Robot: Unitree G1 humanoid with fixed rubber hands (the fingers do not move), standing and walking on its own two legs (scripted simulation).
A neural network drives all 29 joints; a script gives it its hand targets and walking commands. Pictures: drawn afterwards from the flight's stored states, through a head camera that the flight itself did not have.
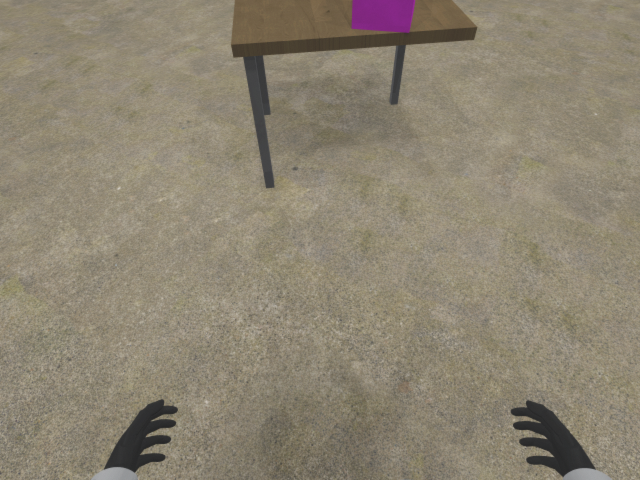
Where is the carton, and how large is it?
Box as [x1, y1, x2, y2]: [352, 0, 414, 32]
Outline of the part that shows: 353,0 352,28 408,32 413,11 414,0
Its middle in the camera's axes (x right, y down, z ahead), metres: +0.23 -0.87 +1.30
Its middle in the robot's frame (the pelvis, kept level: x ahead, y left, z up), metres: +1.57 -0.21 +0.05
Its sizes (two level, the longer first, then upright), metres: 0.210 0.200 0.250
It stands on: a table, 0.68 m high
